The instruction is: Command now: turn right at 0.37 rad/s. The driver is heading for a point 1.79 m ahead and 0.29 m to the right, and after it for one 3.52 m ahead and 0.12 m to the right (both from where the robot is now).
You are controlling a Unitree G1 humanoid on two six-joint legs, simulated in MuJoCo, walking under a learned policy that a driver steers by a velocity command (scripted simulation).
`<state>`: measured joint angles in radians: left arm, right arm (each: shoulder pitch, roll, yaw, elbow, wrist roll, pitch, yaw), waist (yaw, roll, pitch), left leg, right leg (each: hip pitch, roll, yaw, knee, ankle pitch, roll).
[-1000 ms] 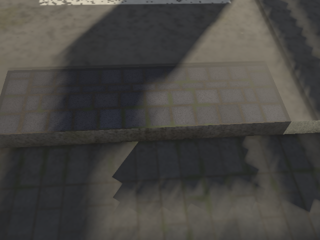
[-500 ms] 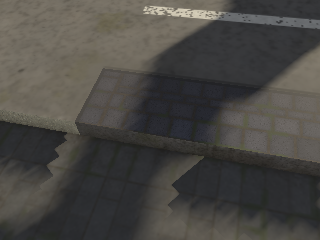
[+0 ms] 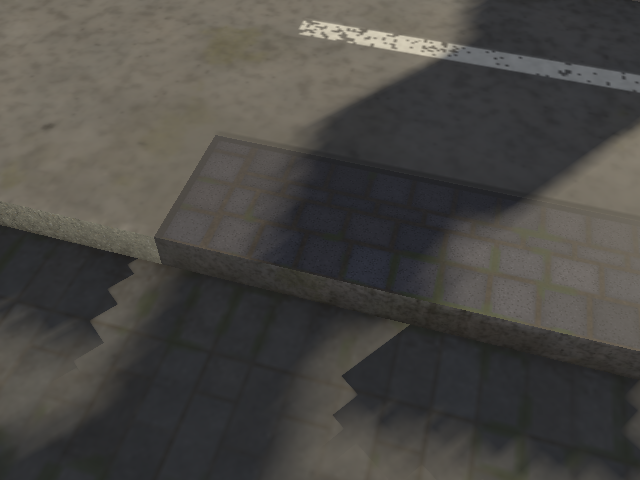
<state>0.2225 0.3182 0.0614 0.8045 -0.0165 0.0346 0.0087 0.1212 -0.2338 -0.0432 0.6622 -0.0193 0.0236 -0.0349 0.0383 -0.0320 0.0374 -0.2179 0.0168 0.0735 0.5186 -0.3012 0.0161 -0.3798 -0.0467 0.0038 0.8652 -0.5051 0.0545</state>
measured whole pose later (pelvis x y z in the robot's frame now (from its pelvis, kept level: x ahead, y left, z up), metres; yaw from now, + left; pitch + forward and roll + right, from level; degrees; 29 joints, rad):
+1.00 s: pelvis +0.02 -0.02 +0.00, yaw -16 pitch +0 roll +0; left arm 0.17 0.28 0.05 0.70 0.02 0.01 0.03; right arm 0.16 -0.28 -0.04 0.74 0.02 0.00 -0.01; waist 0.00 0.00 0.05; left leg -0.27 -0.06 -0.15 0.54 -0.26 0.01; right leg -0.23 0.06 0.08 0.52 -0.29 -0.01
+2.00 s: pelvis +0.05 +0.03 -0.01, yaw -2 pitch +1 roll +1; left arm 0.20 0.31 0.06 0.66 -0.01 0.01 0.01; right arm 0.17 -0.28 -0.05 0.67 -0.02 0.02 -0.03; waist 0.00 0.00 0.04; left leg -0.26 -0.05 0.03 0.58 -0.33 0.05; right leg -0.33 0.00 0.12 0.61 -0.30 0.03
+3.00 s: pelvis +0.15 -0.04 +0.01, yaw -17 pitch +2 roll -2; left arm 0.16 0.31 0.05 0.64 0.00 -0.09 -0.02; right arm 0.45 -0.25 -0.03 0.77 0.01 -0.05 -0.01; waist -0.06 -0.04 0.00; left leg -0.08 -0.02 -0.11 0.32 -0.27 0.05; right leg -0.54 0.00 0.04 0.85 -0.24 0.02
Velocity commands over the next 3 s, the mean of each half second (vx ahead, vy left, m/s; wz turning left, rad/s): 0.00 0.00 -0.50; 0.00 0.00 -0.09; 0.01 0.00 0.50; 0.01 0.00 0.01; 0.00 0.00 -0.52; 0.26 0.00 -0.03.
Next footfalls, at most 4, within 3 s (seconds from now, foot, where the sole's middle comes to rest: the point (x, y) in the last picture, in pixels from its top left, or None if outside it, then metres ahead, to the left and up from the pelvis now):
0.20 right None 0.03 -0.14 -0.77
0.74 left None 0.11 0.07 -0.77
1.38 left None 0.08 0.12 -0.77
1.80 right None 0.11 -0.11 -0.77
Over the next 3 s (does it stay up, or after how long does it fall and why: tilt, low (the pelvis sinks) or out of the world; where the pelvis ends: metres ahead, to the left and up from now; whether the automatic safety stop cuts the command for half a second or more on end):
stays up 0.15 -0.04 0.01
